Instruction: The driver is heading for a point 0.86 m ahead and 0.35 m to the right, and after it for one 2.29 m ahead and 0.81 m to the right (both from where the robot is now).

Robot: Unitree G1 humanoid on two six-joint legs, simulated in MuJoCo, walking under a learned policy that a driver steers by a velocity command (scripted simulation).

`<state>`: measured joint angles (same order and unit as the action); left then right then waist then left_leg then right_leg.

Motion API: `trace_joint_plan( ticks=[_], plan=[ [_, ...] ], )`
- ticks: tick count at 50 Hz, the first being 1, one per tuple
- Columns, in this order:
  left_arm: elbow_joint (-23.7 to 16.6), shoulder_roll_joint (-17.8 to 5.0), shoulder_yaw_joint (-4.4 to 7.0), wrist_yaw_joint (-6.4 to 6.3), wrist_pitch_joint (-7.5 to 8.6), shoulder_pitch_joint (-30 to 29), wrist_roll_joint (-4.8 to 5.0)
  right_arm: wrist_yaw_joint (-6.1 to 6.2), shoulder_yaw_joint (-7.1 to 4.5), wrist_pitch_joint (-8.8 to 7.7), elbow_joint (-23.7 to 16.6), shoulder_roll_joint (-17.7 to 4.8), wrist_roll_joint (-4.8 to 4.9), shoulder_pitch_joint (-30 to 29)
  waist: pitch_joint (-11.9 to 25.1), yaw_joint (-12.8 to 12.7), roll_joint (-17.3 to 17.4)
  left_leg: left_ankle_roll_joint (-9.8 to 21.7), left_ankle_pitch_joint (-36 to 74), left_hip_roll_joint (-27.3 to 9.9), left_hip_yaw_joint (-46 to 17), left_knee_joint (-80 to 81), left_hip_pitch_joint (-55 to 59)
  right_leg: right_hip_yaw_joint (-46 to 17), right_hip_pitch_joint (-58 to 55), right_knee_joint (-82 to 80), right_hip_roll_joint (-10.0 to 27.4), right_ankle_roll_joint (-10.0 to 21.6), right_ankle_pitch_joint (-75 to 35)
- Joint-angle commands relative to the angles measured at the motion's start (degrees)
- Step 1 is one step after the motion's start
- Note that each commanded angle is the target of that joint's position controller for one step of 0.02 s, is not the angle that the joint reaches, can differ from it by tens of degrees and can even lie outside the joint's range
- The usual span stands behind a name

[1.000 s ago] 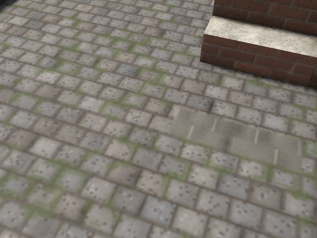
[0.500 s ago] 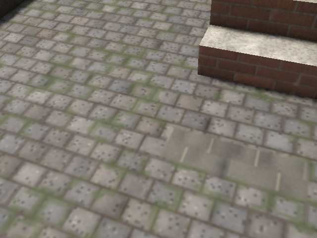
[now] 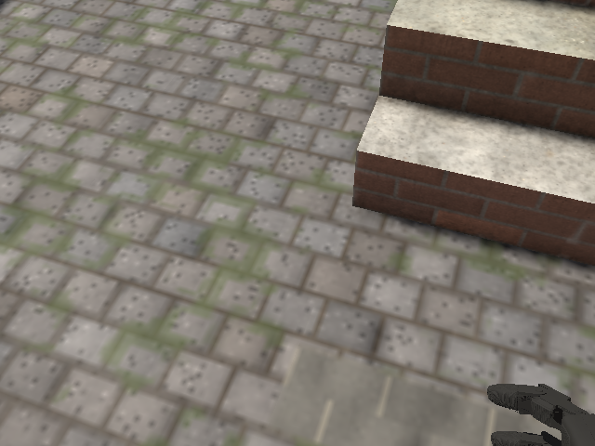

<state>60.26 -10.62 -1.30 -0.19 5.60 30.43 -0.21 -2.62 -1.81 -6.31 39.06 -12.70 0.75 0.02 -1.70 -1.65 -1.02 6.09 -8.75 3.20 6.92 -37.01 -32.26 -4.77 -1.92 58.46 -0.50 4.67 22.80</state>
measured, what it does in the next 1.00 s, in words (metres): walks ahead, turning right: right foot, then left foot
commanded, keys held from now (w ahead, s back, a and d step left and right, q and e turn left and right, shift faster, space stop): w+e+shift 0.90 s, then w+q+shift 0.10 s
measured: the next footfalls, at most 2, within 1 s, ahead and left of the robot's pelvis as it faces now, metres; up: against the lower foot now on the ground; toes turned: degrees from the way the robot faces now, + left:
right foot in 0.42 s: +0.59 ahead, -0.16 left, +0.00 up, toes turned -18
left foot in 0.82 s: +0.96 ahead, -0.16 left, +0.00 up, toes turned -49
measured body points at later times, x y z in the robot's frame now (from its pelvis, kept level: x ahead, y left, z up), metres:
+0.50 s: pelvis +0.45 -0.09 -0.01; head +0.48 -0.10 +0.44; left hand +0.65 +0.14 -0.11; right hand +0.48 -0.37 -0.13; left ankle +0.28 +0.11 -0.56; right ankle +0.55 -0.15 -0.70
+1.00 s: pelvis +0.83 -0.22 +0.03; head +0.82 -0.26 +0.48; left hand +1.16 -0.28 +0.01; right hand +0.62 -0.43 -0.10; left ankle +0.93 -0.13 -0.70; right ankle +0.76 -0.31 -0.52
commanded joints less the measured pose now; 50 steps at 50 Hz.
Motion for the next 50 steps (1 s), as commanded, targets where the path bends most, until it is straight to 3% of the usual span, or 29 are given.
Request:
trace_joint_plan(
  ticks=[1, 2, 4, 6, 10, 15, 17, 19, 20, 21, 22, 23, 24, 26, 29, 32, 34, 36, 39, 40, 41, 42, 43, 44, 45, 46, 47, 49, 50],
  plan=[
    [-11.0, -7.3, 1.68, 0.67, 4.14, -8.6, 5.58, 0.71, -2.27, -0.43, 7.6, -3.5, -2.07, 24.5, 13.3, 9.4, 6.7, 9.9, -22.8, -22.3, -43.0, 23.5, 52.5, -6.7, 46.8, 30.2, 2.7, 3.6, -2.4],
    [-12.0, -6.0, 1.65, 0.39, 3.76, -12.1, 4.72, 0.20, -1.71, -1.36, 8.3, -2.0, -1.65, 19.6, 7.1, 5.9, -3.5, 8.5, -14.8, -21.1, -35.8, 25.7, 40.1, -5.8, 44.6, 27.0, 5.2, 3.5, -5.7],
    [-11.3, -2.6, 1.91, 0.55, 1.20, -8.5, 3.61, -0.12, -1.21, -2.26, 10.3, -0.3, -2.27, 15.1, 2.2, -0.1, -0.4, 6.9, -7.9, -18.2, -24.1, 27.8, 25.8, -6.1, 39.1, 24.5, 9.6, 2.4, -9.4],
    [-11.1, -1.6, 2.38, 0.37, -1.29, -6.8, 4.17, -0.09, -1.25, -1.97, 11.7, -0.6, -0.59, 12.7, -2.3, -2.7, 2.3, 3.9, -2.9, -16.7, -14.3, 29.9, 18.7, -4.9, 40.3, 22.3, 11.7, 1.3, -8.2],
    [-16.2, -3.5, 2.88, 0.26, -2.10, -16.8, 2.15, 0.92, -1.04, -2.63, 11.9, -3.1, -2.23, 11.6, -7.6, -1.4, 3.0, 1.4, 9.7, -10.3, 2.3, 31.7, 9.3, 0.3, 41.5, 9.7, 10.5, -1.3, -23.2],
    [-21.8, -4.2, 2.77, 3.02, -0.19, -29.5, 2.05, 3.40, -1.43, -2.44, 12.9, -9.2, -1.54, 20.6, -7.6, 3.7, -0.5, -2.4, 22.9, -13.2, 6.6, 30.2, 26.6, 8.1, 43.4, -13.1, 6.8, 1.9, -36.2],
    [-23.4, -7.1, 4.00, 4.42, 0.10, -29.8, 2.34, 4.43, -1.96, -1.14, 11.6, -12.4, -1.88, 20.5, -4.3, 2.0, 3.4, -4.5, 48.6, -14.5, 8.2, 23.6, 35.6, 13.4, 39.5, -17.2, 2.0, 3.4, -32.2],
    [-22.4, -11.6, 6.27, 4.82, -0.77, -18.8, 3.14, 5.55, -2.99, 1.11, 10.0, -15.9, -2.50, 18.3, 3.0, -5.4, 9.0, -4.1, 73.3, -17.0, 8.1, 7.3, 39.0, 16.0, 27.2, -14.6, -2.6, 5.3, -22.5],
    [-19.5, -16.0, 8.34, 4.45, -1.78, -5.5, 2.87, 5.31, -3.34, 1.71, 8.2, -16.8, -2.42, 14.3, 9.3, -12.2, 10.6, -2.8, 76.1, -17.6, 6.7, -7.3, 34.0, 13.8, 11.8, -13.4, -3.3, 7.4, -18.4],
    [-16.1, -19.4, 10.23, 3.10, -3.05, 7.2, 2.99, 4.61, -3.37, 1.28, 6.9, -16.0, -1.54, 10.3, 12.4, -18.2, 7.0, -3.9, 59.9, -12.4, 6.7, -29.5, 23.2, 7.8, -4.9, -19.1, -2.1, 9.3, -18.2],
    [-15.7, -22.0, 10.31, 2.74, -3.61, 2.8, 2.06, 2.73, 0.08, -1.56, 3.8, -2.2, -2.18, 14.9, 7.3, -6.6, -21.5, -6.3, -19.4, 1.4, 1.3, -55.1, -3.2, -13.7, -14.7, -22.5, 5.1, 15.8, -16.2],
    [-18.4, -18.2, 8.47, 2.72, -1.94, 0.1, -0.75, 1.26, 1.50, -4.92, -0.6, -1.6, 0.63, 19.3, 19.8, -2.0, -22.1, -3.9, -23.5, 3.2, -14.9, -63.0, -17.4, -45.7, -24.6, -37.3, 14.5, 25.4, 10.9],
    [-18.8, -12.8, 7.89, 2.61, -0.95, 1.1, -0.76, 0.90, 0.40, -6.32, -2.1, -7.8, 1.58, 10.0, 15.5, -6.3, -10.3, -0.6, -16.9, -0.3, -17.1, -57.3, -18.9, -47.3, -20.7, -45.3, 13.7, 20.0, 16.7],
    [-19.8, -11.4, 6.99, 3.59, 0.78, -6.5, 0.32, 1.68, 0.36, -5.69, -3.4, -7.0, 0.08, 8.1, 6.1, 1.3, 8.0, -0.6, -10.8, -4.3, -17.0, -45.5, -12.8, -40.0, -1.1, -45.8, 11.1, 16.3, 8.5],
    [-22.0, -11.6, 6.39, 1.69, 0.75, -14.5, 1.04, 2.12, -0.31, -3.29, -4.3, -8.3, -2.43, 9.5, 1.1, 5.9, 8.4, -5.8, -9.3, -7.0, -16.1, -34.2, -2.5, -26.3, 15.9, -47.1, 4.3, 15.4, -11.9],
    [-21.9, -12.5, 6.18, -0.50, -0.04, -15.2, 1.70, 3.00, 0.36, -2.57, -9.1, -6.0, -3.81, -0.3, -2.7, 4.0, 6.1, -8.8, -0.6, -4.2, -9.5, -13.4, 5.8, -14.2, 28.7, -45.5, -1.9, 12.7, -26.3],
    [-20.4, -12.6, 6.28, -0.72, -0.33, -12.8, 2.22, 3.61, 0.98, -2.09, -12.1, -3.1, -2.82, -4.9, -1.1, 0.7, 1.0, -9.7, 8.6, -0.2, -6.9, 0.2, 13.5, -11.9, 32.0, -43.2, -4.9, 8.5, -23.3],
    [-18.4, -12.0, 6.27, -0.73, -0.72, -10.8, 1.95, 4.07, 0.34, -1.68, -12.5, -4.4, -0.63, -3.5, 3.3, -0.1, -5.5, -11.3, 10.5, 1.8, -9.1, 3.2, 18.9, -15.7, 27.8, -38.5, -3.0, 6.8, -20.3],
    [-21.9, -10.2, 5.32, -0.87, -0.44, -18.1, 1.84, 4.23, -1.96, -2.68, -10.1, -9.5, -0.88, 5.9, 7.9, 6.9, -4.7, -7.1, 3.9, 1.6, -8.9, 8.1, 26.3, -17.7, 22.5, -18.5, -1.4, 2.1, -45.1],
    [-24.3, -9.9, 4.82, -1.06, 0.16, -24.9, 1.07, 4.48, -3.11, -3.09, -6.4, -10.4, -1.08, 19.5, 13.8, 15.1, -5.0, -4.4, 9.7, -1.8, -10.0, 10.7, 40.2, -14.4, 28.3, -2.3, -3.1, -0.5, -50.3],
    [-27.6, -3.2, 2.40, -0.39, 1.02, -29.7, -1.77, 4.31, -3.47, -2.93, 0.0, -11.1, -1.57, 37.9, 22.2, 20.7, -1.3, -1.8, 11.9, -10.3, -17.3, 3.9, 63.4, -10.7, 44.9, 17.6, -6.4, -1.2, -14.5],
    [-30.8, 1.7, 0.14, -0.55, 2.31, -30.0, -1.92, 3.44, -3.27, -2.38, 1.0, -13.5, -4.01, 39.0, 16.7, 16.5, 13.2, 2.1, 21.0, -21.5, -39.9, 7.2, 65.5, -6.7, 62.1, 32.6, -9.8, -1.1, 15.7],
    [-29.6, -2.1, 0.58, -0.66, 2.45, -13.7, 2.49, 3.67, -3.21, -2.22, -2.7, -14.1, -6.36, 27.1, 18.1, 5.8, 22.8, 10.9, 10.2, -29.7, -56.0, 14.5, 60.2, -8.0, 66.5, 41.4, -3.3, -1.2, 12.0],
    [-29.4, -7.3, 1.08, -0.98, 0.81, -13.2, 4.25, 5.57, -3.67, -1.09, -4.5, -13.6, -5.44, 21.3, 16.0, 4.3, 19.5, 14.4, -3.0, -34.1, -61.4, 17.8, 56.1, -7.4, 69.3, 49.8, 1.9, -2.7, 5.5],
    [-31.4, -8.6, 0.97, -1.27, -0.70, -18.4, 2.58, 6.64, -3.06, -0.43, -4.6, -11.1, -3.27, 18.3, 12.4, 3.9, 9.1, 11.4, -18.8, -33.0, -58.4, 23.5, 46.5, -8.7, 69.6, 51.6, 5.4, -3.3, 3.1],
    [-33.3, -8.7, 0.51, -1.58, -1.88, -23.9, -0.68, 6.63, -2.09, 0.10, -3.7, -10.0, -2.16, 16.5, 8.9, 3.8, -1.9, 7.8, -20.0, -28.4, -51.5, 24.9, 36.7, -7.5, 65.4, 52.6, 6.7, -3.7, 2.5],
    [-36.0, -5.5, -0.84, -0.92, -2.30, -27.0, -1.73, 5.57, -0.68, 0.42, -1.8, -8.6, -2.59, 15.6, 2.7, 1.7, -6.0, 5.9, -10.5, -24.3, -41.0, 24.1, 25.2, -8.5, 63.2, 49.0, 6.7, -3.6, 1.7],
    [-40.6, -0.7, -3.61, -0.14, -1.78, -29.6, -1.63, 4.91, 1.30, 0.17, -0.1, -5.5, -2.57, 10.6, -2.4, -2.7, -3.0, 4.4, 11.4, -15.1, -24.0, 23.9, 5.0, -3.5, 53.0, 37.9, 4.6, -3.8, 1.7],
    [-40.1, -0.4, -4.00, 0.27, -1.48, -25.3, -2.97, 5.34, 1.41, 0.24, 0.4, -6.1, -1.48, 8.4, -1.5, -6.4, -0.8, 4.2, 15.4, -10.7, -19.3, 22.7, -1.6, 1.7, 45.5, 29.1, 5.1, -5.1, -4.2]
  ],
)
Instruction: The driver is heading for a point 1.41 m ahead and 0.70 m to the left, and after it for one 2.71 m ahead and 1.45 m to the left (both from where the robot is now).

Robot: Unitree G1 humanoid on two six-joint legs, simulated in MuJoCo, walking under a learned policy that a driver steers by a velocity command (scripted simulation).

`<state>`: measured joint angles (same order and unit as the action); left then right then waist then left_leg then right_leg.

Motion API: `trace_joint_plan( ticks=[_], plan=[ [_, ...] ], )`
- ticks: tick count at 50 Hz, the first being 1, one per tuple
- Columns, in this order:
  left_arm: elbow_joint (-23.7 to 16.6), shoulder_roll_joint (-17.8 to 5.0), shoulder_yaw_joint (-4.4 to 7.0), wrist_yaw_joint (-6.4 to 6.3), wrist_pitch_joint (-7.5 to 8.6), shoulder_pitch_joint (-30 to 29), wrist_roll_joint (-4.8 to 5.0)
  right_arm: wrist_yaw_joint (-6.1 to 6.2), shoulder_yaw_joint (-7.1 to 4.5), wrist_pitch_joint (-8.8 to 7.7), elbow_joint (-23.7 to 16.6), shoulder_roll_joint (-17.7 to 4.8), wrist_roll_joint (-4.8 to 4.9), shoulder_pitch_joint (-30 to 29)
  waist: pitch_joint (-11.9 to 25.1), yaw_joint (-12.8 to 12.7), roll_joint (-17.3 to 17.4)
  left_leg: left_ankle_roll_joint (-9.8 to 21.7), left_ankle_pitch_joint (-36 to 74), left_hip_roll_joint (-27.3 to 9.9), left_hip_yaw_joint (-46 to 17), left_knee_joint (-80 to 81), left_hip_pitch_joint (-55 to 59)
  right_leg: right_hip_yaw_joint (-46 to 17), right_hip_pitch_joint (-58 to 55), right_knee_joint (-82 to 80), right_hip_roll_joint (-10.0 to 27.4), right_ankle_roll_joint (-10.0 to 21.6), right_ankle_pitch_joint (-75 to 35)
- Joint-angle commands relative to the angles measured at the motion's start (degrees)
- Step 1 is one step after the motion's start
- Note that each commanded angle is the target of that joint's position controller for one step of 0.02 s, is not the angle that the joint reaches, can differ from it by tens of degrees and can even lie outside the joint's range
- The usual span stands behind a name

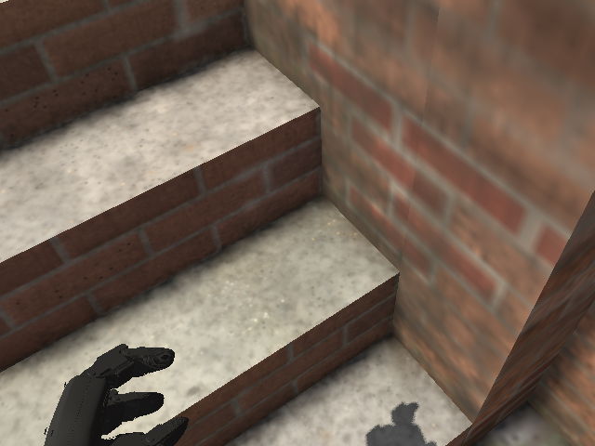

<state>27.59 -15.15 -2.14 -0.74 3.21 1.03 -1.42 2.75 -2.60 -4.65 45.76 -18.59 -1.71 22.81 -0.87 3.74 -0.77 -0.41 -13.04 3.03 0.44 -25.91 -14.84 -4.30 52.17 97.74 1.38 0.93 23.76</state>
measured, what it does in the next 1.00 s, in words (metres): climbs, turning left: right foot, then left foot 0.23 m higher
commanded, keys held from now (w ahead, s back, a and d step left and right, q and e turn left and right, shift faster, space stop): w+q+shift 0.96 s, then w+shift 0.04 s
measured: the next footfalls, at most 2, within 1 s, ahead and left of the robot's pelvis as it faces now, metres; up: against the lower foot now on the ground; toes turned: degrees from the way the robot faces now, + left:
right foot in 0.16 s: +0.20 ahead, -0.15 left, +0.00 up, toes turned +0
left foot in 0.50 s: +0.30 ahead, +0.18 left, +0.23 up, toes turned +9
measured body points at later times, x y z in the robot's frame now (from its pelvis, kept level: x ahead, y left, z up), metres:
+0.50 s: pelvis +0.19 +0.02 +0.08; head +0.22 +0.05 +0.53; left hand +0.20 +0.33 -0.05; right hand +0.49 -0.09 +0.05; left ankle +0.26 +0.17 -0.51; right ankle +0.20 -0.15 -0.63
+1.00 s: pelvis +0.23 +0.00 +0.18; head +0.22 +0.01 +0.63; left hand +0.20 +0.29 +0.08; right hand +0.51 -0.07 +0.11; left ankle +0.14 +0.10 -0.33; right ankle +0.32 -0.08 -0.52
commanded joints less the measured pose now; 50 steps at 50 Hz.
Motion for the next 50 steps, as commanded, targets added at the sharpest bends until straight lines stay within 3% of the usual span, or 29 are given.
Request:
trace_joint_plan(
  ticks=[1, 4, 6, 7, 9, 10, 12, 13, 15, 17, 19, 21, 22, 23, 24, 25, 26, 27, 29, 32, 34, 38, 42, 43, 44, 45, 46, 47, 50],
  plan=[
    [-7.8, 4.1, -3.92, 1.03, 1.02, 2.4, -3.03, 0.48, 2.19, -1.03, -6.7, -1.2, 1.90, -16.1, 0.1, -11.9, -2.0, 9.5, 26.3, -6.9, -6.8, 11.7, -25.5, 7.2, -21.0, -23.2, 2.6, -2.3, -10.4],
    [-6.5, -0.4, -1.95, -0.46, 1.36, 5.8, -2.35, 0.85, 0.02, -0.74, -6.1, -9.6, 2.76, -10.8, 12.5, -11.6, 7.5, 11.0, 66.8, -9.9, -9.0, 2.5, -5.9, 7.3, -35.9, -43.9, -2.2, -2.3, -12.6],
    [-3.5, -5.4, 1.14, -0.36, 1.99, 12.2, -1.43, 0.75, -0.54, -0.06, -10.2, -8.6, 0.34, -16.6, 17.4, -16.4, 9.3, 8.5, 68.0, -12.8, -13.5, -13.7, 8.6, 2.4, -43.1, -72.9, 2.7, 2.0, -34.3],
    [0.3, -4.7, 1.52, -0.42, 1.89, 12.1, -1.07, 0.11, 1.20, -0.59, -10.8, -1.9, 0.98, -13.0, 15.2, -13.6, 3.9, 7.2, 45.4, -9.3, -11.0, -25.4, 0.6, 8.2, -49.5, -78.2, 0.7, 2.1, -32.1],
    [9.9, -6.4, 2.18, 0.33, 2.45, 23.6, -5.05, -1.39, 3.62, -3.29, -14.9, 8.2, 2.37, -15.6, 9.9, -12.6, -14.4, 1.3, -22.8, 1.9, -7.9, -84.7, -41.3, -9.7, -70.5, -66.7, 20.1, 9.5, -99.2],
    [11.8, -10.8, 4.08, 0.63, 1.13, 25.2, -6.80, -1.95, 2.71, -3.04, -12.3, 5.8, 5.27, -3.2, 17.9, -7.3, -11.8, 0.8, -27.3, 2.4, -11.9, -106.2, -51.8, -12.5, -73.7, -63.6, 30.9, 17.0, -97.8],
    [15.8, -11.7, 5.90, -0.63, 0.39, 20.2, -3.37, 0.08, 6.11, 0.08, -20.1, 9.8, 5.48, -11.0, 11.7, -4.8, -12.2, -0.3, -34.7, -2.4, -13.4, -122.9, -76.0, -13.6, -73.8, -76.0, 34.6, 17.3, -53.0],
    [18.8, -8.7, 5.23, -2.43, 0.54, 19.1, -0.67, 0.67, 7.84, 1.40, -24.4, 13.2, 3.35, -18.3, 8.2, -3.7, -8.7, -0.1, -34.8, -7.2, -14.1, -124.5, -79.2, -13.3, -67.9, -82.6, 35.1, 12.5, -33.9],
    [22.1, -1.1, 1.70, -3.25, 0.62, 10.4, 1.33, -1.53, 8.69, 2.82, -29.0, 13.6, 1.29, -21.4, 1.2, 3.7, 0.3, 2.0, -29.8, -10.3, -11.3, -121.0, -70.2, 0.7, -46.4, -85.0, 27.9, 3.7, -26.6],
    [19.5, -3.0, 0.43, -1.65, 0.15, -1.5, -1.89, -2.82, 9.24, 3.61, -31.4, 9.6, 1.13, -24.5, 1.4, 7.9, 1.4, 0.8, -10.7, -8.9, -3.1, -90.5, -44.7, 17.9, -20.7, -92.4, 14.5, 3.3, -28.5],
    [20.8, -12.8, 1.86, -0.57, 1.36, -0.4, -0.36, -1.53, 8.96, 3.48, -29.5, 7.2, 0.16, -19.0, 11.4, 11.1, -2.7, 2.3, -8.3, -2.4, 4.5, -71.9, -12.6, 24.2, -16.3, -93.9, 10.3, 7.7, -72.7],
    [18.2, -25.3, 6.36, -0.17, 0.95, 2.2, -1.24, -0.94, 4.60, 5.02, -21.3, 0.2, -1.40, -4.7, 25.8, 12.8, -7.2, 3.4, -27.2, 3.6, 5.9, -71.0, -11.8, 20.4, -44.8, -75.5, 17.3, 12.0, -136.5],
    [17.0, -25.2, 7.44, -0.17, 0.35, -0.6, 1.32, -1.61, 3.47, 5.17, -20.7, -1.8, -2.38, 4.6, 30.1, 15.5, -12.5, 5.6, -35.4, 1.2, 0.3, -56.6, -13.5, 16.4, -58.5, -62.5, 21.0, 12.6, -138.9],
    [12.7, -20.3, 7.07, 0.01, 0.56, 5.0, 1.04, -1.03, 1.76, 5.37, -18.4, -5.7, -1.52, -0.6, 32.3, 8.0, 0.5, 8.2, -28.3, 5.2, -5.3, -48.4, -5.5, 13.0, -47.7, -51.9, 18.4, 13.2, -120.0],
    [10.7, -17.3, 6.28, 1.47, 1.31, 2.0, 0.32, 0.27, -0.01, 7.38, -17.8, -8.1, -1.20, 3.8, 32.6, 9.2, 5.7, 10.9, -17.2, 2.5, -15.5, -37.5, 8.5, 8.8, -28.8, -41.1, 17.7, 12.1, -68.9],
    [7.8, -8.0, 3.94, 1.75, 1.90, -3.8, -0.45, 0.77, -1.45, 8.00, -17.6, -11.7, -3.26, -2.5, 28.9, 6.8, 20.7, 14.5, -18.7, 1.8, -27.7, -21.4, 8.1, 5.0, -13.8, -16.9, 6.2, 10.8, -26.9],
    [5.4, 0.0, 2.55, 2.13, 2.36, -5.8, -2.82, -0.76, 0.55, 6.79, -16.8, -6.2, -4.97, -4.4, 23.5, 1.3, 23.1, 15.1, -33.3, -1.9, -39.7, -14.3, 4.1, -5.4, 0.6, 10.8, 0.4, 10.8, -16.0],
    [0.5, 2.6, 0.73, 3.62, 2.72, -13.7, -4.45, -1.07, 2.32, 6.46, -15.5, -4.4, -4.24, 0.5, 15.3, 4.1, 17.7, 12.9, -44.1, -3.0, -46.5, -7.1, -8.9, -7.2, 7.3, 20.2, -2.5, 11.5, -13.8],
    [-1.0, 8.3, -1.57, 4.76, 2.22, -7.0, -5.21, -2.54, 4.21, 5.10, -11.0, 3.7, 0.02, 0.6, 1.5, -3.5, 7.4, 10.8, -34.5, 0.7, -39.6, -9.0, -20.9, -3.3, 11.9, 26.2, -3.6, 6.9, -9.7],
    [2.1, 3.5, -1.10, 3.80, 0.90, 5.6, -2.08, -2.29, 3.35, 4.64, -11.8, 2.6, 1.58, -8.6, 2.2, -10.3, 7.9, 11.9, -31.0, 2.7, -32.9, -6.0, -26.5, -1.2, 3.9, 14.8, -2.9, 0.9, -13.7],
    [2.4, 0.8, -0.48, 2.19, -0.43, 3.4, -1.00, -1.41, 2.93, 4.08, -14.0, 0.9, 0.83, -13.0, 2.6, -8.6, 5.4, 13.4, -25.9, 2.9, -30.6, -4.8, -35.3, 3.4, -7.3, 6.0, -3.7, -0.9, -18.0],
    [-0.6, 5.3, -2.01, -0.68, -2.53, -0.4, -0.53, 0.92, 3.67, 4.67, -16.5, 1.7, 1.07, -17.2, 3.9, -6.8, 6.2, 14.8, -20.5, 3.3, -29.8, -3.0, -44.7, 6.1, -27.4, -17.2, -4.7, -3.1, -15.0],
    [1.5, 1.7, 0.64, -2.07, -2.85, 4.6, 4.44, 2.30, 2.77, 5.23, -20.3, 1.3, 2.05, -14.4, 4.3, -4.8, 18.7, 9.9, -29.6, 0.1, -38.0, 0.9, -24.7, 4.9, -40.7, -67.9, -3.9, -2.9, -3.7],
    [3.5, 1.9, 1.42, -1.67, -2.04, 3.1, 5.33, 1.06, 2.59, 5.79, -17.2, 2.1, 2.35, -7.3, 4.6, -0.9, 13.2, 9.2, -33.3, 1.1, -34.1, -13.8, -23.8, 2.9, -45.6, -74.8, 0.7, -3.6, -4.8],
    [6.0, 2.2, 1.33, -0.60, -1.68, 5.5, 2.84, -1.20, 2.72, 6.18, -16.6, 4.7, 2.96, -4.3, 4.4, 0.6, 2.0, 6.1, -29.8, 6.5, -26.6, -36.1, -36.3, -0.4, -55.3, -69.0, 6.2, -3.1, -6.8],
    [4.0, -3.7, 2.74, -1.29, 0.56, 1.9, -1.18, -1.44, 3.20, 4.87, -19.7, 7.3, 7.05, 1.9, 7.7, 3.8, -15.8, 1.3, -16.1, 8.8, -17.7, -69.4, -46.0, -22.7, -50.6, -71.8, 27.9, 8.3, -4.9],
    [2.7, -3.6, 3.24, -2.60, 2.49, 0.4, 0.15, -1.63, 3.04, 3.89, -20.2, 4.5, 5.47, 0.6, 10.4, 3.6, -16.4, -1.4, -9.2, -1.8, -13.4, -84.8, -52.2, -32.1, -44.6, -76.9, 35.5, 12.9, 16.8],
    [3.2, -1.2, 3.05, -3.23, 2.39, -1.1, 2.13, -2.00, 2.37, 3.79, -20.1, 2.5, 4.46, -2.1, 6.5, 2.6, -11.5, -1.8, -5.0, -2.6, -8.7, -94.1, -56.5, -25.5, -45.0, -76.7, 31.3, 10.3, 17.7],
    [7.2, -0.4, 3.38, -4.29, 0.36, 9.8, -0.83, -1.42, 1.32, 7.55, -21.9, 1.0, 2.33, -13.4, -0.3, -0.8, 3.7, -3.2, 7.4, -5.7, -8.1, -80.1, -47.2, -4.5, -32.9, -71.6, 18.5, 6.2, 10.7]
  ],
)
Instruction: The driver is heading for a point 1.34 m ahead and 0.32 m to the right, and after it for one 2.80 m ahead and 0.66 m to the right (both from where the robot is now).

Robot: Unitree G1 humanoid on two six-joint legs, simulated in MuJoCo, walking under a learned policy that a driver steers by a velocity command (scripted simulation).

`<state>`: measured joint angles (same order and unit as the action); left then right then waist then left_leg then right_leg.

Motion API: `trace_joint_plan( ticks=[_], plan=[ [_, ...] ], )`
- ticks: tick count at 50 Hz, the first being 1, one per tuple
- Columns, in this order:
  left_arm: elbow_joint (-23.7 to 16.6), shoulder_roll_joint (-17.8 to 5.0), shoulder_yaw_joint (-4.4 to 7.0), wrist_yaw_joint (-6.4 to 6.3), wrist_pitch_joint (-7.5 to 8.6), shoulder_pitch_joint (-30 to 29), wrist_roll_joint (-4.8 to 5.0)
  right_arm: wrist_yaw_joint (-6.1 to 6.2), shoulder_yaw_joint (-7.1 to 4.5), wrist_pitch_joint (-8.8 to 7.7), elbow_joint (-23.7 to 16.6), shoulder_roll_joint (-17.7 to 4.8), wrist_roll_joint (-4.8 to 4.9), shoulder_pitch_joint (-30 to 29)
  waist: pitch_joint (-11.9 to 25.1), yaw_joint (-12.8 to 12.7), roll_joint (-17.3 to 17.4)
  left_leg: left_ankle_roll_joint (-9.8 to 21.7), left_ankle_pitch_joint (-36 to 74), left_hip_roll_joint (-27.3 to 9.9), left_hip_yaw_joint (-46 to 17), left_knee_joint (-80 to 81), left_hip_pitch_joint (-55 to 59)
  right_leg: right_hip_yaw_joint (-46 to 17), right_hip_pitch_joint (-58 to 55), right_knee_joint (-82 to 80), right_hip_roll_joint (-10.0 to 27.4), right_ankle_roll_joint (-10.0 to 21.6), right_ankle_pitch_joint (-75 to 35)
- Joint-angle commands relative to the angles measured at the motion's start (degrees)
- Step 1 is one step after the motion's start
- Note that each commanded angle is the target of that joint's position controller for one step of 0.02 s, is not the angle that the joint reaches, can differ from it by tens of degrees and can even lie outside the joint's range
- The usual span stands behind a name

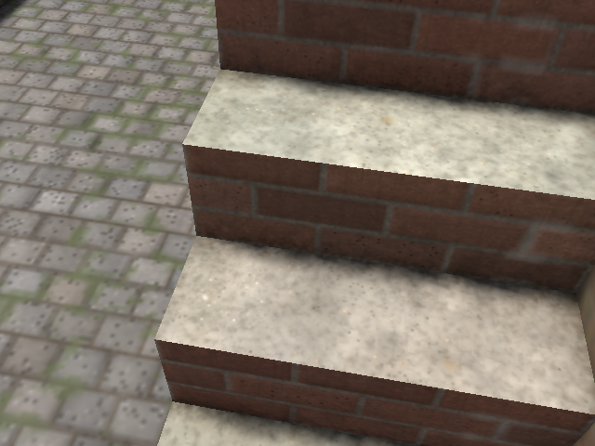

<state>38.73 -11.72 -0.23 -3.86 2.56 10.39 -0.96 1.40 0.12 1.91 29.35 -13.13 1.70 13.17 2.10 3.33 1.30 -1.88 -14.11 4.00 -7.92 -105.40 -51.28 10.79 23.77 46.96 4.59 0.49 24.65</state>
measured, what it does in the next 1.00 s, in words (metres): steps to the left, turning right: left foot, then right foot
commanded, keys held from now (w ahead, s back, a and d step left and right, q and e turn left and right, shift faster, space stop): w+shift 0.14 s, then w+e+shift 0.86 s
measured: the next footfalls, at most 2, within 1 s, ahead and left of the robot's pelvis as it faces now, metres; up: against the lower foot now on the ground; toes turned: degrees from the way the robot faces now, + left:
left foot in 0.30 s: +0.15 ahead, +0.29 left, +0.00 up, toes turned +2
right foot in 0.50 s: +0.12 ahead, +0.04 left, +0.00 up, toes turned -2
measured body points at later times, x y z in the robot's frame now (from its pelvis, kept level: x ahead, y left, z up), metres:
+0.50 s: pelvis +0.09 +0.17 +0.01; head +0.09 +0.14 +0.46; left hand +0.11 +0.43 -0.10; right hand +0.37 +0.01 -0.03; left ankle +0.11 +0.28 -0.70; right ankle +0.08 +0.04 -0.69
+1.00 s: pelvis +0.17 +0.23 +0.03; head +0.14 +0.23 +0.48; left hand +0.37 +0.44 -0.05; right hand +0.23 -0.07 -0.05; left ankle +0.12 +0.30 -0.69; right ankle +0.14 +0.18 -0.57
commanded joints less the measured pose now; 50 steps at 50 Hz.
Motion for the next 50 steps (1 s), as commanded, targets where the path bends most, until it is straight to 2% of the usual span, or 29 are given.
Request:
trace_joint_plan(
  ticks=[1, 4, 8, 10, 12, 13, 14, 15, 16, 17, 18, 21, 24, 26, 27, 28, 29, 30, 31, 32, 33, 34, 36, 37, 38, 43, 46, 47, 50],
  plan=[
    [-2.5, -2.9, 1.28, -1.70, 1.39, 4.9, -1.38, 0.00, -0.43, 0.74, -5.6, -1.9, -1.48, -5.4, -4.1, -3.0, -0.2, -1.8, 12.0, -6.1, 2.3, 3.3, -9.2, -18.1, -5.0, -22.6, 15.5, 8.0, 9.5],
    [-0.8, -4.6, 2.86, -1.11, 1.87, 8.0, -2.02, 0.65, 0.69, -0.75, -4.2, 3.5, 0.84, -6.0, -3.7, -4.7, -5.9, -2.1, 13.6, -6.7, 1.5, 12.1, -8.0, -18.3, -7.8, -23.4, 17.9, 10.4, 9.5],
    [-1.3, -6.4, 4.18, -1.34, 2.11, 8.9, -0.33, 0.64, 0.43, -1.38, -5.2, 3.0, 0.24, -7.5, -4.6, -5.6, -9.7, -2.8, 8.5, -8.4, -0.3, 22.4, -7.4, -18.7, -13.2, -25.5, 21.1, 10.6, 5.7],
    [-1.7, -7.9, 5.06, -1.39, 1.32, 10.4, 1.13, -0.42, 0.42, -2.83, -8.0, 1.8, 1.44, -12.2, -6.5, -6.2, -9.2, -2.6, 2.8, -12.0, -1.9, 36.9, -7.0, -21.4, -18.5, -28.1, 22.3, 10.9, 3.6],
    [0.5, -10.4, 5.99, -1.15, -0.41, 14.0, 3.27, -2.65, 1.61, -3.15, -7.4, 3.6, 1.80, -16.7, -6.5, -10.1, -12.7, -2.3, -13.4, -8.7, 12.2, 65.5, 19.6, -12.8, -9.8, -31.4, 13.1, 10.0, 1.5],
    [0.8, -9.8, 5.73, -1.57, -0.86, 14.9, 3.64, -4.83, 1.50, -4.24, -5.1, 4.2, 1.59, -13.0, -5.1, -8.5, -12.9, -1.2, 1.7, -7.3, 9.5, 76.3, 35.2, -14.0, -4.3, -29.9, 11.9, 10.7, -3.3],
    [0.2, -9.0, 4.93, -0.93, -0.33, 11.8, 1.61, -5.40, -1.40, -4.47, -0.2, 0.0, 2.20, -5.9, -5.7, -3.3, -9.4, -0.3, 9.2, -0.3, 17.3, 75.9, 47.7, -11.3, 2.2, -25.8, 9.4, 12.3, -7.4],
    [-2.2, -9.9, 5.09, 0.15, -0.12, 5.3, 1.26, -4.98, -3.73, -4.47, 2.8, -3.6, 2.24, -0.4, -7.2, 1.0, -8.6, 1.0, 21.8, -0.3, 17.7, 77.8, 47.3, -9.3, 2.3, -14.4, 6.8, 12.4, -14.2],
    [-2.4, -6.8, 4.05, 1.42, 0.52, 6.8, 1.92, -4.74, -3.80, -4.73, 3.0, -4.0, 0.51, -0.1, -3.9, 0.6, -3.0, 1.7, 25.6, -3.0, 16.4, 80.2, 56.7, -8.0, 7.0, -5.1, 3.6, 10.8, -18.1],
    [-0.5, -2.7, 2.37, 2.61, 1.81, 14.3, 3.14, -4.26, -3.52, -5.40, 3.2, -4.0, -2.01, -3.1, 6.9, -1.7, 5.9, 1.4, 26.5, -5.0, 15.5, 74.0, 68.8, -6.6, 12.2, -0.2, 3.0, 8.2, -15.0],
    [0.4, -3.9, 2.32, 3.56, 1.86, 14.6, 3.40, -4.24, -3.73, -5.48, 2.9, -2.9, -2.07, -3.9, 11.8, -0.5, 4.8, 2.6, 25.3, -5.4, 13.2, 75.3, 68.1, -7.4, 10.3, 3.8, 2.8, 7.4, -8.5],
    [-0.3, -3.5, 2.13, 4.14, -0.42, 16.4, 3.01, -5.92, -3.42, -6.59, 1.7, -1.9, -3.03, -15.1, 7.8, -6.2, 1.6, 7.6, 26.7, -8.5, 13.4, 77.1, 55.3, -8.3, 5.5, 9.5, 0.8, 5.5, -0.5],
    [2.5, -0.3, 1.70, 2.52, -2.72, 26.6, 1.11, -5.17, -3.06, -8.67, -0.9, -0.1, -2.56, -28.5, 5.8, -14.6, 5.0, 9.8, 27.7, -13.1, 13.0, 74.5, 41.9, -6.6, -4.2, 8.1, -0.7, 6.5, -2.7],
    [4.9, -2.0, 2.99, 2.82, -3.04, 32.0, -0.65, -3.56, -2.62, -8.68, -3.4, 3.6, 0.05, -35.7, -4.3, -18.5, -3.9, 4.1, 15.2, -2.3, 21.6, 60.3, 30.9, -10.7, -9.3, -11.7, -2.4, 12.5, -18.0],
    [1.9, -7.2, 4.04, 3.03, -1.67, 23.3, 0.30, -2.30, -2.55, -9.00, -4.4, 4.0, 1.86, -31.3, -9.4, -13.3, -19.8, -0.3, -4.7, 2.3, 21.5, 53.6, 29.8, -23.8, -2.3, -21.2, 3.6, 19.3, -22.8],
    [-4.0, -11.2, 5.13, 2.49, 0.06, 10.3, 2.06, -1.86, -3.17, -8.56, -4.3, 1.7, 3.91, -22.2, -11.9, -6.1, -24.3, -2.9, -9.8, 2.7, 15.5, 54.8, 32.4, -33.4, 6.8, -25.1, 5.0, 20.9, -16.9],
    [-7.9, -10.4, 4.84, 2.48, 1.24, -0.8, 2.31, -1.58, -4.60, -7.73, -3.2, -1.3, 4.74, -13.2, -10.6, 0.5, -23.6, -2.6, -5.8, -1.5, 10.8, 62.8, 40.4, -31.3, 12.9, -21.5, 4.0, 17.8, -13.0],
    [-8.3, -5.9, 3.26, 3.34, 1.34, -5.4, 1.98, -1.48, -5.63, -7.37, -1.2, -2.0, 3.04, -3.9, -6.6, 7.5, -15.5, -3.2, 7.1, -3.5, 14.7, 75.8, 51.2, -23.7, 16.3, -6.8, -1.0, 13.8, -14.3],
    [-8.4, 0.2, 1.81, 3.83, 0.90, -1.6, 3.37, -2.15, -5.39, -7.16, 1.0, -2.1, -1.29, -2.8, -1.2, 5.9, 1.4, -2.6, 21.2, -5.7, 15.8, 79.3, 59.2, -15.4, 18.9, 12.2, -5.8, 8.3, -15.6],
    [-10.4, 1.1, 1.28, 3.83, 0.59, -0.7, 4.54, -1.79, -6.53, -8.27, 1.5, -5.8, -3.95, -2.9, 5.3, 4.4, 17.5, 2.2, 11.0, -22.1, -9.7, 81.6, 64.4, -14.4, 31.9, 39.2, -5.1, 4.3, -2.1],
    [-8.7, 0.9, 1.60, 3.93, -0.54, 3.8, 5.62, -1.44, -5.08, -8.69, 0.5, -4.5, -4.67, -5.4, 5.5, 0.0, 10.0, 4.4, 1.8, -28.8, -16.8, 83.6, 55.4, -16.4, 35.7, 65.4, -2.6, 3.4, -4.6],
    [-9.2, 0.2, 1.40, 4.12, -1.28, 3.6, 5.87, -1.24, -4.02, -8.95, 0.8, -3.4, -4.09, -8.0, 0.7, -2.4, 2.6, 4.0, -6.1, -27.9, -12.7, 85.5, 51.0, -15.6, 41.2, 71.5, -2.7, 3.0, -6.7],
    [-10.1, 3.1, -0.22, 3.96, -2.44, 2.1, 4.63, -2.00, -3.76, -9.19, 4.3, -5.1, -3.06, -5.8, -6.2, -4.2, -2.3, 7.2, -4.9, -24.8, -5.0, 88.5, 46.3, -13.0, 46.4, 78.0, -2.8, 1.3, -4.2],
    [-10.9, 1.2, 0.19, 4.12, -3.04, 3.3, 4.69, -2.57, -2.65, -8.94, 4.1, -3.2, -4.59, -9.1, -6.4, -7.6, -0.2, 6.9, 1.9, -21.7, 1.4, 88.2, 41.1, -11.4, 40.2, 77.4, -2.8, 0.6, -2.8],
    [-10.3, -1.1, 0.92, 4.35, -3.45, 5.0, 4.86, -2.70, -2.39, -9.03, 4.8, -2.7, -4.62, -9.8, -5.3, -9.1, 0.3, 6.9, 1.8, -19.9, 4.6, 89.6, 38.6, -10.4, 35.6, 75.4, -2.4, 0.7, -4.4],
    [-8.7, -7.6, 3.68, 4.70, -4.47, 7.1, 3.83, -0.53, -2.63, -8.49, 4.4, -7.7, -4.64, -11.1, -3.7, -10.9, 1.3, 6.5, 8.1, -16.9, 14.7, 89.7, 42.9, -6.8, 30.6, 64.3, -4.1, 2.1, -13.9],
    [-8.1, -9.5, 4.52, 4.92, -4.55, 11.3, 2.45, -0.47, -1.52, -7.89, 0.1, -10.7, -5.04, -18.5, 2.2, -16.5, 5.9, 6.5, 43.5, -16.7, 21.1, 85.7, 42.2, -3.1, 14.3, 53.3, -5.3, 3.9, -12.7],
    [-6.8, -10.1, 4.81, 5.34, -4.47, 12.8, 2.28, -0.19, -1.74, -7.88, 0.1, -11.8, -4.08, -20.0, 4.2, -17.3, 5.2, 5.5, 51.3, -15.5, 25.3, 83.8, 41.8, -2.5, 6.9, 42.8, -4.6, 6.6, -13.7],
    [-6.1, -11.7, 5.66, 6.08, -5.77, 20.3, 1.71, -1.51, -2.08, -9.65, -3.1, -14.8, -4.35, -22.4, 4.0, -23.1, 14.4, 8.2, 83.3, -18.7, 23.4, 66.7, 48.7, -2.6, -5.6, 9.4, -4.6, 10.1, 4.3]
  ],
)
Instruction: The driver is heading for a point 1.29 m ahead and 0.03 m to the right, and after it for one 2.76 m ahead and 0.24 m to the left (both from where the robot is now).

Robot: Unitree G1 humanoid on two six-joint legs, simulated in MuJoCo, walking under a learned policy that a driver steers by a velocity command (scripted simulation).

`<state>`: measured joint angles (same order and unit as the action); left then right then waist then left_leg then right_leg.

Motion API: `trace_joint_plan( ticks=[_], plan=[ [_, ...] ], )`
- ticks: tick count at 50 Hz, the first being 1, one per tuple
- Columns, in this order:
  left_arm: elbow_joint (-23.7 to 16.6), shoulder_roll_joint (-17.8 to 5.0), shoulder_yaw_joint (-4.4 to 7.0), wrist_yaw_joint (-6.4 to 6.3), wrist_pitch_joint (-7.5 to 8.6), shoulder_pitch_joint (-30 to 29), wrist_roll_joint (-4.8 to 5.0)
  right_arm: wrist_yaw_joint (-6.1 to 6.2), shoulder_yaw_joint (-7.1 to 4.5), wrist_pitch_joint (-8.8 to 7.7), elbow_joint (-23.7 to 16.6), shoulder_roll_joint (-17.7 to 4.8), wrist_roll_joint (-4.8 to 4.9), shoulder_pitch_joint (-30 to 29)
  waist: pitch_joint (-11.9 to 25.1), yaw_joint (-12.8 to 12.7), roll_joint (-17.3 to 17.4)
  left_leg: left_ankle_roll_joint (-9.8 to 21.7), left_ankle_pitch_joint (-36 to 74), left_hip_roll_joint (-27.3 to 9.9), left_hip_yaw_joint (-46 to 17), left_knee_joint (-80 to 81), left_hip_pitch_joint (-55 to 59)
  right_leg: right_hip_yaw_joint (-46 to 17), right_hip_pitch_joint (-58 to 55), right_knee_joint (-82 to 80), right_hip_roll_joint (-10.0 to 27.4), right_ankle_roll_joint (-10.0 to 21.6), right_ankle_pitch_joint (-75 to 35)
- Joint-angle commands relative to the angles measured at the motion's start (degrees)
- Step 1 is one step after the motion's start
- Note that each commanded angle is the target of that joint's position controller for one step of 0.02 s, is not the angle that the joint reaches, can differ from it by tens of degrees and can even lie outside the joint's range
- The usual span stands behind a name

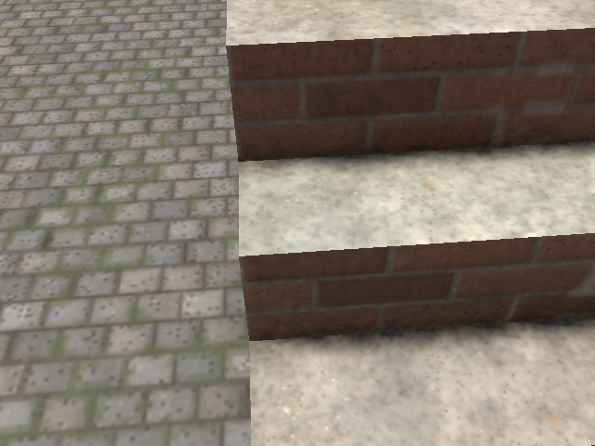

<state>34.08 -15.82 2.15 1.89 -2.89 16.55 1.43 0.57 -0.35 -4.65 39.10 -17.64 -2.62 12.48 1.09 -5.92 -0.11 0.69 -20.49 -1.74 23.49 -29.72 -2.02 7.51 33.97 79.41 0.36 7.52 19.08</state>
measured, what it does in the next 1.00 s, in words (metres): goes down, turning right: right foot, then left foot 0.13 m higher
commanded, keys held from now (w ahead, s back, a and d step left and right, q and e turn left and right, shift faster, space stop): w+e+shift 0.32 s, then w+shift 0.24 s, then w+q+shift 0.44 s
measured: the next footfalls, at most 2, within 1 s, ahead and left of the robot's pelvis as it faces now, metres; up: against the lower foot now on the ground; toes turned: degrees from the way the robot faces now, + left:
right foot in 0.06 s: +0.03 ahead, -0.06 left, +0.00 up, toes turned -5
left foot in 0.20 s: +0.10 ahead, +0.16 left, +0.13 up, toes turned -22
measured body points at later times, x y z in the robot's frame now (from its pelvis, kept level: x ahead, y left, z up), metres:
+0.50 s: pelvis +0.08 +0.07 +0.01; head +0.15 +0.02 +0.45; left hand +0.16 +0.31 -0.11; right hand +0.38 -0.19 +0.06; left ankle +0.09 +0.20 -0.56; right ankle -0.01 -0.05 -0.73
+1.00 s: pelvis +0.05 +0.22 -0.20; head +0.12 +0.16 +0.24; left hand +0.37 +0.14 -0.19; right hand -0.10 +0.02 -0.36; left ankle +0.05 +0.34 -0.94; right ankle +0.00 +0.08 -0.58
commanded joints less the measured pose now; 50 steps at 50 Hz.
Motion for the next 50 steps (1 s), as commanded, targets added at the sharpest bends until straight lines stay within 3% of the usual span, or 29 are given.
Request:
trace_joint_plan(
  ticks=[1, 2, 3, 4, 5, 6, 7, 8, 10, 14, 18, 22, 27, 31, 33, 35, 36, 37, 38, 40, 41, 42, 43, 44, 45, 47, 48, 49, 50],
  plan=[
    [3.9, -6.6, 3.18, 0.78, -0.03, 23.8, -1.85, -1.57, -1.33, -3.65, -16.1, -8.2, 1.80, -26.7, 6.5, -17.2, 11.7, 5.0, 82.0, -11.5, -8.0, -23.6, -1.3, -1.1, -22.7, -41.3, 2.4, 5.7, -3.1],
    [10.8, -0.4, 0.95, 2.33, 1.34, 27.8, -3.58, -2.25, 0.89, -3.33, -19.0, -1.1, 4.95, -29.0, 0.2, -15.7, -2.0, 2.9, 31.4, -4.1, -7.5, -43.9, -13.0, -2.8, -27.4, -63.4, 4.1, 8.8, -21.4],
    [12.9, 3.4, -0.95, 3.79, 4.52, 19.4, -6.08, -2.31, 2.58, -2.40, -21.2, 7.4, 6.51, -31.0, -13.5, -7.1, -18.0, 3.2, -18.0, 2.5, -8.5, -67.9, -36.7, -3.1, -24.7, -54.0, 1.2, 8.5, -29.1],
    [9.9, 4.3, -3.25, 5.29, 8.50, 10.4, -6.41, -2.51, 2.75, -3.66, -25.4, 7.5, 4.95, -24.4, -12.9, 5.5, -19.0, 1.6, -17.8, 7.0, -14.4, -75.6, -45.5, -16.5, -21.8, -42.3, 2.3, 10.2, -59.2],
    [7.1, 4.4, -2.93, 5.04, 9.45, 5.4, -3.73, -3.05, 3.40, -4.25, -23.1, 6.2, 1.85, -16.0, -4.7, 9.8, -11.8, -0.6, -11.0, 6.0, -19.7, -65.8, -41.0, -23.2, -18.5, -45.5, 1.6, 12.9, -48.9],
    [2.8, -7.3, 1.43, 2.86, 9.46, -0.4, -0.58, -3.74, 3.97, -4.46, -20.8, 5.7, 0.76, -7.2, 0.0, 12.9, -16.9, -3.3, -11.5, 6.7, -20.8, -61.1, -35.9, -40.6, -11.6, -56.5, 6.3, 18.1, -24.4],
    [-0.5, -9.7, 2.32, 0.05, 8.52, -4.1, 0.24, -3.14, 1.94, -3.76, -20.1, 1.5, 3.07, -12.2, -3.8, 11.0, -9.3, -4.2, -8.7, 3.2, -30.5, -61.8, -41.6, -52.1, -8.6, -57.8, 11.3, 17.7, 2.7],
    [0.4, -8.5, 1.57, -1.19, 8.84, -2.2, -1.59, -2.58, 1.83, -2.81, -21.4, 1.4, 4.26, -19.5, -4.3, 7.9, 0.3, -4.5, -5.9, 4.4, -28.4, -61.6, -47.4, -54.4, -10.2, -58.8, 13.1, 17.5, 10.5],
    [1.7, -7.2, 1.07, -3.09, 9.19, 2.7, -2.84, -1.19, 1.49, -2.00, -22.2, 2.3, 3.69, -25.7, -2.4, 4.5, 6.9, -4.6, -4.9, 6.2, -25.9, -51.8, -50.6, -52.4, -16.1, -57.6, 12.1, 16.2, 10.7],
    [4.6, -3.8, -0.66, -5.55, 5.48, 11.1, -3.69, -2.23, 3.67, -2.90, -21.8, 8.2, 1.78, -32.6, 1.6, 0.2, -4.1, -5.5, -8.7, 9.2, -18.8, -55.8, -58.1, -43.3, -29.3, -53.4, 5.8, 13.9, -11.4],
    [8.0, -0.4, -0.78, -7.18, 3.50, 21.3, -1.22, -3.52, 5.05, -5.15, -25.2, 10.1, 1.99, -38.8, 5.0, -3.8, -11.6, -4.9, -21.7, 5.3, -22.1, -55.1, -74.3, -43.7, -53.3, -50.3, 6.2, 9.1, -25.6],
    [15.3, 0.8, -0.66, -8.48, 1.57, 37.1, 0.15, -4.49, 7.18, -6.53, -27.9, 13.1, -0.09, -46.9, 13.5, -11.7, -9.4, -6.5, -27.5, 4.6, -22.8, -58.3, -86.9, -45.4, -73.7, -49.2, 8.5, 6.7, -36.1],
    [17.4, -1.5, 0.68, -10.50, 4.15, 36.9, 2.65, -2.95, 8.02, -5.47, -29.5, 11.5, 1.13, -45.7, 16.3, -9.4, -8.9, -6.0, -42.3, -0.9, -35.0, -63.4, -95.1, -54.6, -77.5, -47.7, 15.9, 6.4, -34.2],
    [11.3, -5.7, 1.56, -11.55, 5.90, 17.2, 2.26, -2.41, 5.15, -4.01, -21.2, 2.7, 2.50, -25.1, 24.6, 4.2, -0.1, -1.8, -28.7, -6.1, -42.9, -65.8, -71.3, -53.8, -56.1, -40.0, 18.9, 3.3, -38.1],
    [4.6, -9.2, 1.59, -10.13, 5.60, -2.7, 2.91, -3.39, 4.07, -2.59, -14.4, 0.8, 3.83, -8.1, 28.7, 17.8, 10.0, 2.8, 1.1, -5.7, -31.8, -40.6, -33.0, -40.4, -28.7, -37.8, 12.9, -0.3, -41.0],
    [-1.5, 0.0, -1.33, -6.77, 5.63, -14.8, -0.78, -3.31, 1.25, 2.39, -0.5, 0.0, 5.61, 10.7, 21.7, 24.4, 20.2, 6.5, 46.1, -5.0, -25.3, -12.6, 12.4, -16.6, 17.0, -7.0, -2.2, -3.4, -15.2],
    [-6.0, 6.8, -3.78, -5.64, 8.07, -24.1, -2.77, -3.01, 1.96, 4.53, 3.2, 4.1, 5.70, 15.1, 7.7, 26.1, 23.3, 8.4, 55.5, -9.1, -28.3, -2.7, 15.2, -8.9, 39.0, 17.3, -9.6, -4.7, 20.4],
    [-12.5, 14.5, -6.71, -5.48, 10.63, -35.2, -2.65, -2.85, 3.48, 4.26, 5.2, 7.7, 5.68, 12.5, -9.8, 24.1, 19.1, 7.8, 51.4, -15.5, -31.6, 11.4, 8.1, -10.7, 58.2, 42.0, -13.9, -4.5, 33.1],
    [-13.8, 18.2, -7.69, -5.08, 10.75, -29.2, -0.47, -3.31, 5.62, 3.85, 3.7, 10.0, 5.12, 1.8, -14.7, 13.7, 20.5, 8.2, 52.5, -16.6, -30.8, 20.5, -0.7, -10.7, 59.1, 61.4, -17.4, -5.8, 39.5],
    [-19.1, 27.6, -10.77, 0.13, 11.27, -26.4, -1.17, -3.57, 8.23, 4.62, 8.7, 15.1, -2.56, -1.3, -6.2, 4.5, 14.2, -1.1, 72.7, -9.9, -24.1, 6.7, 0.5, -6.3, 63.0, 103.9, -16.0, -7.8, 39.4],
    [-19.9, 26.8, -11.64, 1.88, 12.93, -18.1, -1.51, -3.69, 5.05, 4.95, 11.7, 8.6, -3.97, -1.2, -4.9, -1.9, 13.7, -4.8, 88.1, -8.4, -28.9, -5.0, -2.6, -3.1, 67.7, 108.6, -11.1, -7.4, 30.9],
    [-15.9, 23.8, -12.24, 3.48, 13.69, 3.2, -1.82, -2.27, -0.10, 5.67, 11.0, -1.8, -2.29, -2.4, 0.1, -11.1, 23.4, 0.6, 95.3, -11.0, -46.0, -4.2, -1.3, 1.7, 62.0, 100.4, -2.5, -9.3, 17.2],
    [-14.7, 19.3, -11.20, 3.13, 15.00, -7.0, -4.37, -0.63, -1.69, 7.32, 12.2, -1.9, 0.90, 7.3, 5.2, -0.1, 14.8, 1.8, 97.7, -6.8, -46.6, -0.8, 3.0, 5.7, 57.7, 94.9, 0.3, -10.5, 15.2],
    [-16.5, 16.9, -10.59, 1.63, 15.31, -11.9, -5.39, 1.03, -1.61, 7.17, 11.7, -3.0, 3.46, 9.6, 11.5, 1.5, 9.3, 4.8, 82.0, -9.5, -53.4, 0.7, 3.8, -2.8, 52.7, 87.6, 3.6, -8.9, 15.5],
    [-20.9, 13.2, -10.43, -0.75, 13.38, -8.6, -3.81, 3.96, -5.41, 4.11, 7.6, -18.2, 5.68, -3.5, 16.0, -6.1, 13.2, 13.1, 53.6, -25.0, -84.5, 11.5, 4.2, -21.5, 49.4, 75.1, 9.6, -9.2, 11.4],
    [-22.2, 6.6, -7.45, -4.58, 7.78, -28.6, -5.78, 5.02, -4.11, 1.17, 4.2, -11.9, 3.76, -6.6, 20.0, 1.7, -18.3, 16.9, 45.2, -21.1, -75.9, 12.5, 4.8, -20.9, 34.5, 54.0, 6.1, -12.5, 14.1],
    [-24.9, 9.6, -8.13, -6.12, 6.28, -33.1, -8.49, 4.59, -4.14, 1.29, 4.1, -10.9, 6.25, -8.3, 16.9, 1.2, -17.8, 14.1, 51.3, -13.0, -66.2, 12.2, -5.4, -13.0, 16.6, 30.5, 2.6, -12.0, 27.9],
    [-28.6, 10.7, -8.67, -6.73, 6.45, -38.2, -8.32, 4.76, -4.32, 2.46, 4.0, -9.1, 8.55, -7.6, 12.0, 1.8, -9.0, 10.8, 68.8, -6.4, -54.2, 11.9, -16.3, -7.5, -4.3, -2.4, -1.3, -10.7, 45.8],
    [-30.1, 10.0, -7.47, -4.33, 9.84, -38.7, -8.17, 2.87, -2.51, 1.64, 6.7, -0.7, 8.19, 4.0, 22.7, 5.0, -14.8, 5.2, 92.4, 0.7, -46.3, 0.5, -44.5, -21.9, -39.7, -0.8, 6.9, -4.5, 19.1]
  ],
)
Over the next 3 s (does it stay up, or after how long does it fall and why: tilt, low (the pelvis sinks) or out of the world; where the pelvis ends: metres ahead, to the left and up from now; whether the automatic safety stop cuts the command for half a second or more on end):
stays up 0.07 0.62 -0.23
